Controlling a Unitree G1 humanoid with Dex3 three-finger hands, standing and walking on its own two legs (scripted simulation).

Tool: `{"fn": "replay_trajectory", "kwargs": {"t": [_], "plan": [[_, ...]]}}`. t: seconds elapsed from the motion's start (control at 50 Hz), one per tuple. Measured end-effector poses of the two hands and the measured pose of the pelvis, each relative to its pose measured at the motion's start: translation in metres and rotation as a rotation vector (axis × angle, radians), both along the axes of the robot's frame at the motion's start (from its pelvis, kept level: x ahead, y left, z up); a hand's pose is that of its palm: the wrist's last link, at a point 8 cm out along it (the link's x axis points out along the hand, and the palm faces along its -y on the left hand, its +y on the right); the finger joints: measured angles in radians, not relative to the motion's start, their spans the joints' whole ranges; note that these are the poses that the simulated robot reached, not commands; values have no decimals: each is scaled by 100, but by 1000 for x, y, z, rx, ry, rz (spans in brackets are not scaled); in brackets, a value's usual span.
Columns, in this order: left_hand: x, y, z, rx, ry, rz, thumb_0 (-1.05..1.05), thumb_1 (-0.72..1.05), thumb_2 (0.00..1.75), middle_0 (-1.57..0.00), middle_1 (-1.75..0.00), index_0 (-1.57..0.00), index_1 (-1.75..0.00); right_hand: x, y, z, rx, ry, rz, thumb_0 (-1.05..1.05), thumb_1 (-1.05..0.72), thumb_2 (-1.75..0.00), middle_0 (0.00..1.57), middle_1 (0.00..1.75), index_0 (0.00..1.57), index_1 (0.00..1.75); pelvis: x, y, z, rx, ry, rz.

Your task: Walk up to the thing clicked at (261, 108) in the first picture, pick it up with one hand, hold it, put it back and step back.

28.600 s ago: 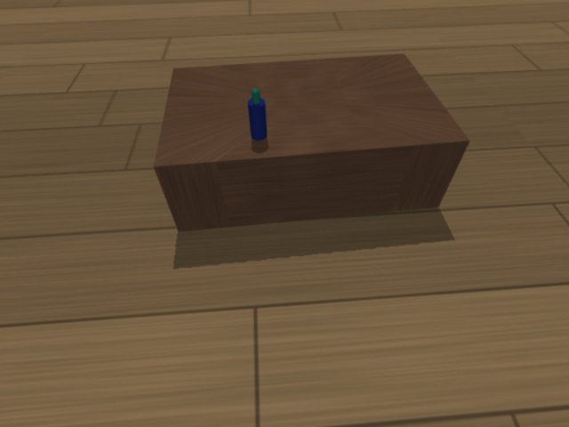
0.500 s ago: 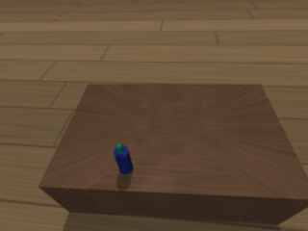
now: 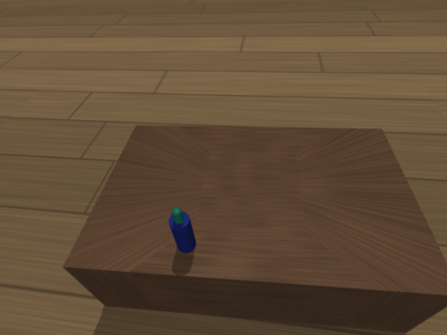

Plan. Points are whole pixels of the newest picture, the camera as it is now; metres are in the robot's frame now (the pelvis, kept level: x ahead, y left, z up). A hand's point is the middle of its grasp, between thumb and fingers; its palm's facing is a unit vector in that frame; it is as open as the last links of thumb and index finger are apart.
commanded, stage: home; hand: left
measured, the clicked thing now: (181, 228) +0.51 +0.18 -0.28
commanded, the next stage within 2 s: stand in 0.48 s
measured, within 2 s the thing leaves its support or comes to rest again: neither
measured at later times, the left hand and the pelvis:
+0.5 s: hand out of the picture +0.07 +0.25 -0.15, palm faces +0.00 -0.93 -0.36, open 17.4 cm; pelvis +0.00 -0.01 +0.00, yaw +0 degrees
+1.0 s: hand out of the picture +0.09 +0.25 -0.15, palm faces +0.00 -0.93 -0.36, open 9.9 cm; pelvis +0.02 +0.00 +0.00, yaw +0 degrees
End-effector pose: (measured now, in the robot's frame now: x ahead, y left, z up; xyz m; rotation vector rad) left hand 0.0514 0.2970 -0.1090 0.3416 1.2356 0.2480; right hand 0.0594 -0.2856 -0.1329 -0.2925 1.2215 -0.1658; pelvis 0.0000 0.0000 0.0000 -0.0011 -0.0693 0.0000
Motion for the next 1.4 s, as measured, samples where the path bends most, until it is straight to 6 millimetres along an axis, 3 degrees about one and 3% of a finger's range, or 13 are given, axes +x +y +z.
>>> {"fn": "replay_trajectory", "kwargs": {"t": [0.24, 0.66, 0.78, 0.94, 1.1, 1.22, 1.4], "plan": [[-9, -3, -2, -9, 39, 17, 0, -52, 6, -5, -5, -5, -5, -15, -10, 0, -12, 56, -8, 1, -91, -90, 21, 30, 20, 30, 0, -4, 1, -1, 8, 0], [15, -5, -1, -21, 17, 7, 0, -51, 8, -7, -7, -7, -7, 3, -10, 2, -14, 36, -1, 1, -91, -90, 21, 30, 20, 30, 8, -5, 2, 0, 21, -6], [21, -4, -1, -20, 21, 9, 0, -29, 30, -15, -19, -15, -19, 8, -12, 2, -18, 45, -1, 1, -91, -90, 21, 30, 20, 30, 13, -5, 2, 0, 28, -6], [31, -5, -2, -25, 22, 7, 0, 24, 71, -19, -27, -19, -27, 19, -12, 4, -23, 41, 2, 1, -91, -90, 21, 30, 20, 30, 20, -4, 2, -1, 35, -7], [43, -6, -2, -33, 6, 5, 1, 72, 86, -20, -29, -20, -29, 30, -12, 6, -30, 25, 7, 1, -91, -90, 21, 30, 20, 30, 25, -3, 2, 0, 36, -6], [49, -6, -2, -34, -7, -1, 1, 85, 89, -20, -30, -20, -30, 35, -12, 8, -32, 13, 7, 1, -91, -90, 21, 30, 20, 30, 26, -3, 3, -1, 36, -6], [49, -4, -1, -33, -11, -3, 1, 90, 90, -20, -30, -20, -30, 33, -13, 9, -33, 12, 2, 1, -91, -90, 21, 30, 20, 30, 25, -2, 3, -1, 33, -8]]}}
